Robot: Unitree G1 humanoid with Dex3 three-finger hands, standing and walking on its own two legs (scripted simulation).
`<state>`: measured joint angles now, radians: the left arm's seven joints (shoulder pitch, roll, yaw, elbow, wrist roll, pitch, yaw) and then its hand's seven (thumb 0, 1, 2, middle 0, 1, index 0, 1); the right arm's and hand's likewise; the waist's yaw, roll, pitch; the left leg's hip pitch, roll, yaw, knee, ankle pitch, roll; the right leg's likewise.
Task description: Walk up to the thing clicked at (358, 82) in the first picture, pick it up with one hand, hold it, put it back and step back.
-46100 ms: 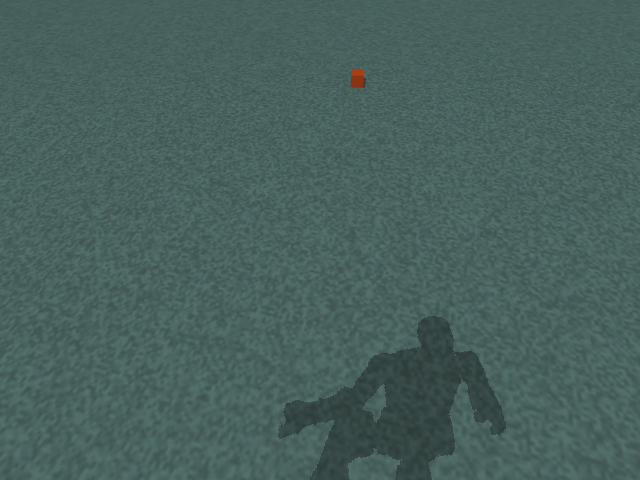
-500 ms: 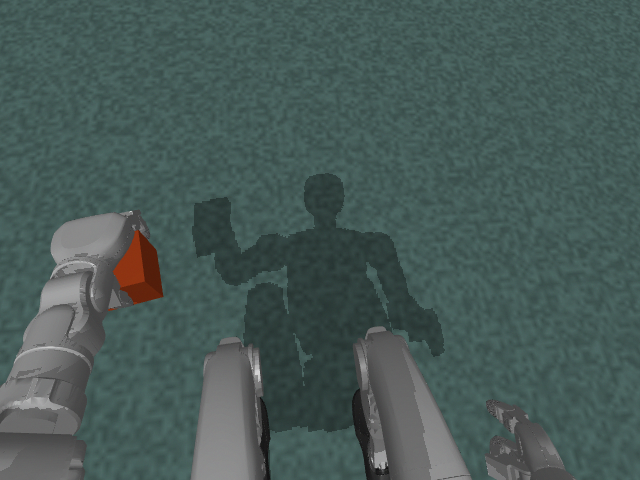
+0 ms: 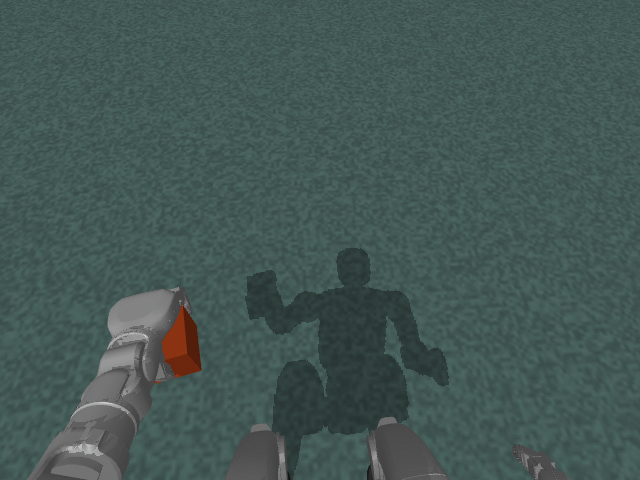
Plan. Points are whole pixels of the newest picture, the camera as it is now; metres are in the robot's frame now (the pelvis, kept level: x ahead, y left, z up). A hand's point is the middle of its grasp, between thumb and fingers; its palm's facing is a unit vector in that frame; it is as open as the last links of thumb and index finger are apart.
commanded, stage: lift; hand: left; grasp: from above
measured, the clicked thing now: (166, 345) +0.34 +0.23 -0.12
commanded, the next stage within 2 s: hold in 0.30 s
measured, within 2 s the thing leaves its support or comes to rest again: neither
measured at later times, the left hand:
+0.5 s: hand (152, 309) +0.35 +0.22 -0.02, palm faces -0.45 -0.10 -0.89, open 10.9 cm
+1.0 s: hand (144, 300) +0.35 +0.22 +0.02, palm faces -0.44 -0.09 -0.90, open 10.9 cm
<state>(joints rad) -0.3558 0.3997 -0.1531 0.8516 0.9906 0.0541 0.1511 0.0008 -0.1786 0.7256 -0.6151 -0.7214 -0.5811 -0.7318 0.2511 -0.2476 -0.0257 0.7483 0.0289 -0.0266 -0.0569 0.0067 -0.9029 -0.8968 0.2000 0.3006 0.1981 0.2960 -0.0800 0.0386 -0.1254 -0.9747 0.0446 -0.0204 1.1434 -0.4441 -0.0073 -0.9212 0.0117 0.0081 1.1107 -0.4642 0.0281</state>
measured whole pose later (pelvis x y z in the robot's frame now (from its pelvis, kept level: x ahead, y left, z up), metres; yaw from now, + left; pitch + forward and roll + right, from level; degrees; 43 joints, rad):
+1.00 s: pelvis +0.05 +0.00 +0.08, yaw +0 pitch +5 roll +0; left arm -0.27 0.34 -0.20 0.74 0.99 0.10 0.08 0.00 -0.18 0.73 -0.62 -0.71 -0.59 -0.73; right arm 0.23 -0.26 -0.05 0.72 0.04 0.02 -0.02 0.01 -0.90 -0.89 0.20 0.30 0.20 0.30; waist -0.03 0.04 -0.05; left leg -0.41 0.03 0.02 0.62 -0.30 -0.01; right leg -0.38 -0.01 0.04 0.62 -0.32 0.03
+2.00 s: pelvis +0.03 +0.00 +0.09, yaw +0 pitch +1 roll +0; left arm -0.21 0.37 -0.21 0.62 1.00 0.06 -0.02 0.00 -0.18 0.72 -0.63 -0.71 -0.59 -0.72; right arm 0.19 -0.26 -0.03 0.68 0.05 0.05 -0.03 0.01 -0.91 -0.90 0.20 0.30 0.20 0.30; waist 0.00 0.05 0.00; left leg -0.29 0.02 0.03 0.50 -0.22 -0.01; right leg -0.28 -0.02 0.04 0.51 -0.25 0.02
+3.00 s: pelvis +0.01 +0.00 +0.00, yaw +0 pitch +19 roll -1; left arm -0.49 0.36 -0.12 1.13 1.16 -0.03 0.36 0.00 -0.15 0.69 -0.61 -0.71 -0.57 -0.72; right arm 0.25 -0.28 -0.08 0.73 -0.02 0.01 0.00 0.01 -0.89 -0.89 0.20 0.30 0.20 0.30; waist -0.08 0.01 -0.12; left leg -1.00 0.03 -0.01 1.11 -0.44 -0.01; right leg -0.95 0.00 0.02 1.10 -0.47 0.03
